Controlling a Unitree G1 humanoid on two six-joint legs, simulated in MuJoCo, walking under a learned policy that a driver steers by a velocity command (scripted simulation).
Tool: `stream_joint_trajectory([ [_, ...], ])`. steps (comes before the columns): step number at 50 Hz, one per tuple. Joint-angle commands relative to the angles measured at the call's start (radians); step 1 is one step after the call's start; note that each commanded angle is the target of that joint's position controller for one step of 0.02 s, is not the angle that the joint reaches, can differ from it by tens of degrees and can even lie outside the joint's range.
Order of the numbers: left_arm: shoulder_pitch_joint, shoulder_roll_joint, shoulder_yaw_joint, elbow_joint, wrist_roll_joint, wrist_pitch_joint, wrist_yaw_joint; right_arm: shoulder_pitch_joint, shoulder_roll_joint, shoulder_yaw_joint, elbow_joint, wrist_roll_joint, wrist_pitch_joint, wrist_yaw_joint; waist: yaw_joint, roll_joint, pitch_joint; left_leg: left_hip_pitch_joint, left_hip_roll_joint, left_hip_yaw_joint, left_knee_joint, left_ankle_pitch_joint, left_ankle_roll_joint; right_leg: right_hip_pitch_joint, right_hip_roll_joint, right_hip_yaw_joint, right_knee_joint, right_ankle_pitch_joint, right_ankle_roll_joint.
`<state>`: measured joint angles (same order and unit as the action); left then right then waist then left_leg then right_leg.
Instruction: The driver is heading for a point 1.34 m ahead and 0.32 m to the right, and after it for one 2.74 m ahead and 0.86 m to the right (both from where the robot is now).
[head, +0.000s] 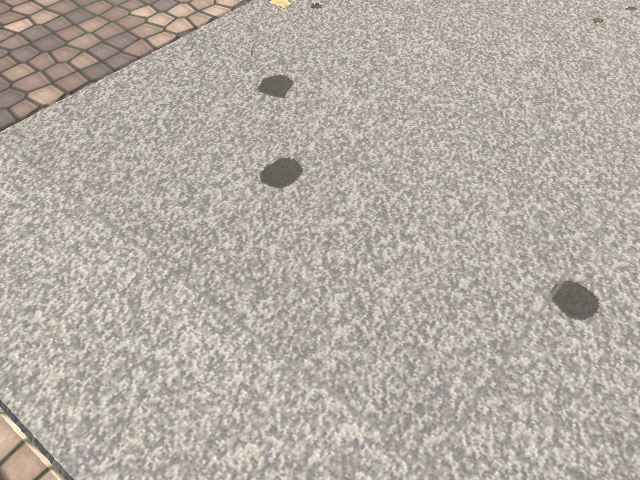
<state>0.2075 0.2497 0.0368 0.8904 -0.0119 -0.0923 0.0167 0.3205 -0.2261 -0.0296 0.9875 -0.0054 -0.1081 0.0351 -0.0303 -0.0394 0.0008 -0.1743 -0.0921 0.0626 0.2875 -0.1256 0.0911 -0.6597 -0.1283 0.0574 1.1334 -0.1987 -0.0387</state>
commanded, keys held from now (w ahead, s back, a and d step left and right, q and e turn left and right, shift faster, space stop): w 0.18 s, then no key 0.82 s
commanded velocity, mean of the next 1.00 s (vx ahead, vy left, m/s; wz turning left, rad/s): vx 0.20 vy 0.00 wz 0.00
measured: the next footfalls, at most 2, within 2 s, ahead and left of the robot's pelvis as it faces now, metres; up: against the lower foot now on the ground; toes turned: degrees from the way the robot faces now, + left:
right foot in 0.28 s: +0.33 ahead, -0.16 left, +0.00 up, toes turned -2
left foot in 0.66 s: +0.33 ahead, +0.07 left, +0.00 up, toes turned +1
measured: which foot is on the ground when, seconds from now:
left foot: down 0.00-0.30, up 0.32-0.64, down 0.66-1.00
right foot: up 0.00-0.26, down 0.28-1.00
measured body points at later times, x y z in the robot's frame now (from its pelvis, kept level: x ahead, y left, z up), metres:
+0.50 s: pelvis +0.23 -0.08 +0.00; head +0.26 -0.10 +0.44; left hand +0.33 +0.17 -0.13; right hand +0.29 -0.34 -0.15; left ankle +0.22 +0.08 -0.68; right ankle +0.29 -0.16 -0.74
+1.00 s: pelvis +0.29 -0.06 -0.01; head +0.30 -0.06 +0.44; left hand +0.34 +0.18 -0.16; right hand +0.33 -0.31 -0.16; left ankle +0.29 +0.07 -0.74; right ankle +0.29 -0.16 -0.74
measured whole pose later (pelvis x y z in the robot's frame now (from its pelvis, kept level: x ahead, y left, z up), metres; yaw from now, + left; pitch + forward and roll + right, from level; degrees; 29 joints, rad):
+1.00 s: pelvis +0.29 -0.06 -0.01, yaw +1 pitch -1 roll -1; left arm 0.21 0.21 0.03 1.03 0.00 -0.01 0.03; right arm 0.22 -0.19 -0.04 1.07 0.00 -0.02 -0.04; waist 0.00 0.00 0.03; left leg -0.24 0.03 -0.01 0.52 -0.27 -0.02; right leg -0.22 0.02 -0.06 0.48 -0.25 -0.03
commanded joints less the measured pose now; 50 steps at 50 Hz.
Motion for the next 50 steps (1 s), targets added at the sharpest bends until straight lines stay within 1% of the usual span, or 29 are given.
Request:
stream_joint_trajectory([
  [1,0.033,0.045,0.013,-0.043,0.012,0.003,0.007,-0.040,-0.133,-0.021,-0.055,0.002,-0.018,-0.020,0.046,0.079,0.055,-0.105,0.279,-0.208,-0.205,0.061,0.172,-0.020,-0.041,0.001,-0.144,0.158,0.027],
  [5,-0.126,0.029,0.006,-0.084,0.002,-0.008,-0.006,0.038,-0.162,-0.027,-0.039,0.018,-0.005,-0.035,-0.011,0.079,0.055,-0.019,0.266,-0.161,-0.188,0.074,0.128,0.013,0.005,-0.037,-0.428,0.299,0.035],
  [8,-0.212,0.033,0.002,-0.112,-0.008,-0.011,-0.023,0.091,-0.171,-0.030,-0.017,0.026,0.006,-0.036,-0.044,0.088,0.073,0.068,0.296,-0.165,-0.155,0.047,0.122,0.020,0.025,-0.047,-0.528,0.273,0.035],
  [10,-0.243,0.044,0.004,-0.131,-0.007,-0.018,-0.036,0.102,-0.168,-0.031,-0.006,0.024,0.018,-0.038,-0.043,0.090,0.087,0.133,0.320,-0.172,-0.101,0.094,0.108,0.021,0.038,-0.043,-0.585,0.213,0.014],
  [12,-0.194,0.067,0.014,-0.129,0.003,-0.029,-0.044,0.089,-0.176,-0.034,-0.003,0.020,0.034,-0.043,-0.005,0.112,0.050,0.176,0.323,-0.172,0.005,0.295,0.076,0.118,0.074,-0.060,-0.637,0.165,-0.014],
  [13,-0.102,0.091,0.028,-0.102,0.011,-0.034,-0.044,0.067,-0.175,-0.032,-0.008,0.020,0.041,-0.046,0.046,0.115,-0.008,0.180,0.288,-0.147,0.116,0.453,0.049,0.243,0.107,-0.084,-0.674,0.191,-0.034],
  [14,0.040,0.142,0.049,-0.058,0.018,-0.040,-0.040,0.068,-0.151,-0.023,-0.016,0.013,0.044,-0.047,0.100,0.093,-0.105,0.134,0.222,-0.107,0.295,0.494,0.013,0.443,0.097,-0.080,-0.687,0.343,-0.064],
  [15,0.197,0.235,0.067,-0.031,0.040,-0.039,-0.034,0.097,-0.097,0.000,-0.046,-0.014,0.035,-0.047,0.123,-0.060,-0.275,-0.101,0.133,-0.054,0.623,0.144,-0.040,0.782,-0.124,0.140,-0.608,0.717,-0.148],
  [16,0.227,0.261,0.069,-0.015,0.035,-0.023,-0.040,0.259,0.009,0.031,-0.007,-0.001,0.020,-0.038,0.075,-0.296,-0.411,-0.396,-0.005,-0.086,0.920,-0.518,-0.093,1.035,-0.330,0.460,-0.663,0.835,-0.319],
  [17,0.223,0.174,0.050,-0.026,0.020,-0.014,-0.043,0.230,-0.117,0.001,0.014,0.018,0.012,-0.036,0.105,-0.144,-0.406,-0.420,0.040,-0.215,1.023,-0.516,-0.087,0.951,-0.284,0.458,-0.703,0.727,-0.288],
  [18,0.115,0.139,0.036,-0.045,0.013,-0.012,-0.041,0.128,-0.146,-0.010,-0.016,0.036,0.014,-0.038,0.081,-0.092,-0.267,-0.473,0.085,-0.183,1.019,-0.447,-0.082,0.818,-0.244,0.317,-0.721,0.704,-0.243],
  [19,0.022,0.112,0.023,-0.061,0.013,-0.012,-0.041,0.067,-0.136,-0.011,-0.028,0.028,0.024,-0.047,0.051,-0.013,-0.195,-0.450,0.138,-0.150,0.968,-0.377,-0.093,0.690,-0.194,0.225,-0.754,0.702,-0.216],
  [20,-0.032,0.085,0.015,-0.066,0.017,-0.012,-0.041,0.039,-0.128,-0.018,-0.034,0.017,0.039,-0.057,0.025,0.004,-0.143,-0.405,0.170,-0.142,0.900,-0.326,-0.101,0.576,-0.161,0.166,-0.790,0.678,-0.201],
  [22,-0.061,0.058,0.006,-0.046,0.041,-0.014,-0.043,0.076,-0.069,-0.012,-0.021,0.009,0.067,-0.063,-0.022,-0.037,-0.124,-0.244,0.182,-0.124,0.784,-0.250,-0.111,0.419,-0.103,0.067,-0.836,0.703,-0.190],
  [23,-0.066,0.062,0.006,-0.037,0.047,-0.016,-0.041,0.087,-0.047,-0.008,-0.017,0.009,0.074,-0.066,-0.035,-0.050,-0.121,-0.205,0.175,-0.113,0.715,-0.234,-0.117,0.388,-0.087,0.030,-0.844,0.736,-0.195],
  [24,-0.071,0.073,0.007,-0.031,0.050,-0.015,-0.037,0.077,-0.042,-0.007,-0.020,0.007,0.079,-0.071,-0.039,-0.060,-0.120,-0.184,0.169,-0.106,0.646,-0.218,-0.122,0.374,-0.081,0.009,-0.848,0.755,-0.200],
  [26,-0.071,0.092,0.011,-0.018,0.043,-0.007,-0.026,0.035,-0.048,-0.006,-0.028,0.002,0.089,-0.078,-0.029,-0.065,-0.135,-0.145,0.165,-0.101,0.521,-0.169,-0.125,0.374,-0.078,-0.004,-0.852,0.678,-0.200],
  [29,-0.051,0.107,0.013,0.002,0.030,0.014,-0.014,-0.018,-0.074,-0.015,-0.031,0.003,0.111,-0.081,-0.003,-0.065,-0.116,-0.102,0.162,-0.095,0.414,-0.118,-0.120,0.353,-0.085,0.033,-0.891,0.301,-0.192],
  [31,-0.057,0.093,0.008,0.013,0.021,0.027,-0.009,-0.045,-0.073,-0.019,-0.030,0.001,0.116,-0.083,-0.004,-0.056,-0.061,-0.062,0.155,-0.080,0.300,-0.078,-0.101,0.311,-0.067,0.053,-0.902,0.013,-0.168],
  [32,-0.054,0.080,0.004,0.019,0.015,0.032,-0.007,-0.052,-0.073,-0.021,-0.026,-0.005,0.114,-0.083,-0.008,-0.045,-0.035,-0.029,0.147,-0.070,0.225,-0.042,-0.087,0.291,-0.043,0.055,-0.897,-0.102,-0.141],
  [33,-0.026,0.061,-0.002,0.033,0.013,0.034,-0.007,-0.056,-0.081,-0.022,-0.025,-0.016,0.112,-0.083,-0.006,-0.023,-0.014,-0.001,0.164,-0.090,0.166,0.009,-0.074,0.281,-0.018,0.058,-0.887,-0.171,-0.104],
  [34,-0.005,0.050,-0.005,0.041,0.019,0.034,-0.008,-0.044,-0.098,-0.023,-0.024,-0.019,0.108,-0.085,0.006,0.007,-0.005,0.023,0.207,-0.130,0.142,0.062,-0.056,0.271,0.012,0.049,-0.855,-0.204,-0.070],
  [35,0.059,0.057,0.002,0.050,0.022,0.035,-0.008,-0.067,-0.163,-0.039,-0.016,-0.001,0.107,-0.087,0.067,0.112,0.016,0.005,0.212,-0.131,0.165,0.047,-0.037,0.262,0.083,-0.002,-0.846,-0.193,-0.042],
  [36,0.041,0.058,0.003,0.054,0.025,0.042,-0.001,-0.065,-0.128,-0.039,0.000,0.009,0.103,-0.080,0.046,0.145,0.026,-0.086,0.187,-0.128,0.135,-0.091,-0.038,0.337,0.115,-0.057,-0.811,-0.143,-0.022],
  [37,0.021,0.060,0.004,0.054,0.022,0.050,0.005,-0.071,-0.090,-0.031,0.007,0.005,0.096,-0.076,0.041,0.144,0.032,-0.127,0.180,-0.130,0.108,-0.132,-0.048,0.384,0.118,-0.071,-0.780,-0.101,-0.015],
  [39,0.020,0.051,0.004,0.062,0.022,0.061,0.013,-0.103,-0.078,-0.029,0.009,-0.002,0.084,-0.074,0.047,0.141,0.021,-0.130,0.173,-0.124,0.103,-0.074,-0.068,0.421,0.114,-0.075,-0.753,-0.030,-0.019],
  [41,0.025,0.047,0.005,0.072,0.024,0.064,0.012,-0.093,-0.077,-0.030,0.023,0.003,0.075,-0.075,0.043,0.119,-0.005,-0.094,0.168,-0.115,0.126,-0.006,-0.068,0.439,0.107,-0.073,-0.741,0.027,-0.023],
  [44,0.016,0.044,0.007,0.083,0.018,0.065,0.010,-0.082,-0.077,-0.029,0.040,0.006,0.076,-0.077,0.033,0.091,-0.019,-0.059,0.162,-0.107,0.148,0.060,-0.065,0.450,0.103,-0.073,-0.727,0.089,-0.022],
  [50,0.028,0.035,0.008,0.113,0.015,0.075,0.012,-0.076,-0.072,-0.027,0.063,0.007,0.085,-0.080,0.029,0.054,-0.011,-0.043,0.150,-0.096,0.161,0.090,-0.064,0.465,0.100,-0.073,-0.714,0.129,-0.014],
])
